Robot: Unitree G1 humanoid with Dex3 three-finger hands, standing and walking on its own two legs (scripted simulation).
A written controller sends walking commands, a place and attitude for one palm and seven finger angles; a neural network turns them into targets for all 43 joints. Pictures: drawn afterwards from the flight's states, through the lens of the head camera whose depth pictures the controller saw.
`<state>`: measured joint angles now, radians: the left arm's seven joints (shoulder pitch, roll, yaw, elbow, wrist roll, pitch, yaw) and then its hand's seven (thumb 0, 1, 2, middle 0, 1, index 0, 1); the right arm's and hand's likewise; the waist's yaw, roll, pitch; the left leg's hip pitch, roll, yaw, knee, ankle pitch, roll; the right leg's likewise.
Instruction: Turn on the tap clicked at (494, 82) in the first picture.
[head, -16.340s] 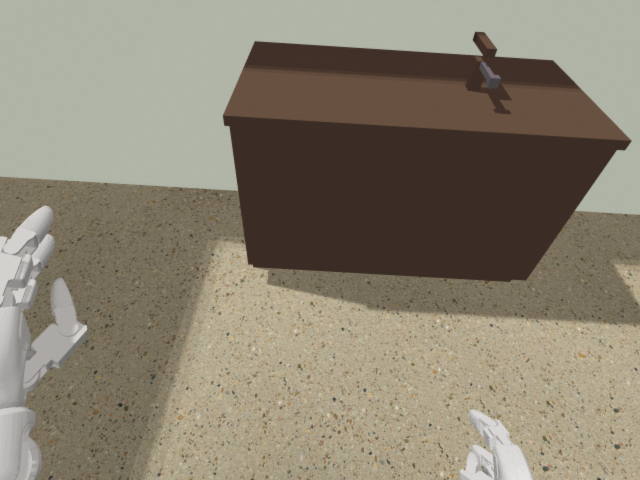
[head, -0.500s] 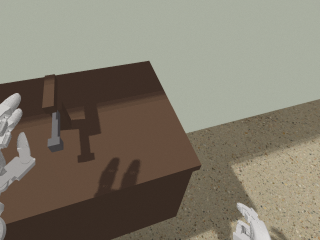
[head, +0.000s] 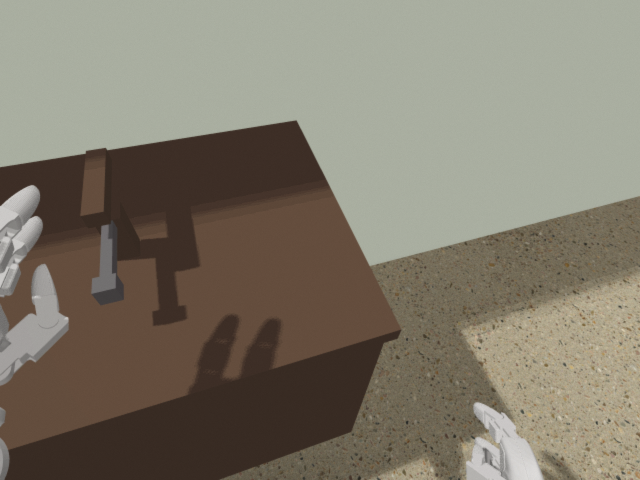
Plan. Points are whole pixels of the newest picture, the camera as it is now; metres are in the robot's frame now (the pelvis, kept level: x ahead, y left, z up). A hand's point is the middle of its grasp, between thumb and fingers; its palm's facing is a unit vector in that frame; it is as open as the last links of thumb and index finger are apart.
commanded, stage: come to a stop and stand still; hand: left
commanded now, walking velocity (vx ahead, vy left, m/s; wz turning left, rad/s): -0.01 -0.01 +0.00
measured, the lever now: (108, 289) +0.33 +0.29 +0.04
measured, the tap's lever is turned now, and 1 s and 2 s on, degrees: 0 0 0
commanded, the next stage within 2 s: look again from close up in 0.88 s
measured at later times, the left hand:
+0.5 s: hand out of the picture +0.21 +0.33 +0.18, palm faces +0.44 -0.83 -0.34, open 7.4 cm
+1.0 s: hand out of the picture +0.22 +0.33 +0.17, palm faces +0.38 -0.86 -0.35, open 7.4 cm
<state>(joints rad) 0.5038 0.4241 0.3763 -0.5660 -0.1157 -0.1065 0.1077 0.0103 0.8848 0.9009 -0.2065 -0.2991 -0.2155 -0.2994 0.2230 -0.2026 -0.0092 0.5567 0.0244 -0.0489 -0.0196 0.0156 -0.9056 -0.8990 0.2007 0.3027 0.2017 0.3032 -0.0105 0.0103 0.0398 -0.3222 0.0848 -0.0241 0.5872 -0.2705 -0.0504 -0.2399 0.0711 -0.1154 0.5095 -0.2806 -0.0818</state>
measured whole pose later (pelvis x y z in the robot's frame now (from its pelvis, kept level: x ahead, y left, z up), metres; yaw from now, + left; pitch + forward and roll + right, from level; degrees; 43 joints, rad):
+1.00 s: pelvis +0.00 +0.08 +0.01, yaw -1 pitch -1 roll -2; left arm 0.43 0.37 0.37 -0.48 -0.04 -0.23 0.11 0.01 0.89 0.90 -0.20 -0.30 -0.21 -0.30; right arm 0.21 -0.19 0.02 0.58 0.00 -0.12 -0.01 0.02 -0.90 -0.90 0.20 0.30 0.20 0.30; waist 0.02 -0.03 0.05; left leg -0.24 -0.02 0.06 0.47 -0.22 0.07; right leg -0.16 -0.03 -0.04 0.38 -0.20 0.04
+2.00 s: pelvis +0.00 +0.01 +0.01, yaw -2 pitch +0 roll -1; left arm 0.47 0.39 0.37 -0.52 -0.10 -0.15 0.09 0.01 0.88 0.90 -0.21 -0.30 -0.22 -0.30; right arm 0.20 -0.20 -0.02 0.56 0.02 -0.08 -0.02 0.02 -0.90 -0.90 0.20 0.30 0.20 0.30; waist 0.01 0.00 0.06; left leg -0.29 0.09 0.02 0.53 -0.25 -0.04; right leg -0.21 0.08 -0.07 0.45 -0.25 -0.07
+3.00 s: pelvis +0.00 +0.01 +0.00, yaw -1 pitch +0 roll -2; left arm 0.50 0.42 0.38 -0.57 -0.11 -0.14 0.09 0.01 0.88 0.90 -0.21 -0.30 -0.22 -0.30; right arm 0.21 -0.19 -0.02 0.57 0.02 -0.06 -0.03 0.02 -0.91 -0.90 0.20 0.30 0.20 0.30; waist -0.01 -0.02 0.07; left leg -0.31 0.09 0.01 0.57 -0.27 -0.04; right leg -0.23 0.08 -0.08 0.48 -0.27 -0.07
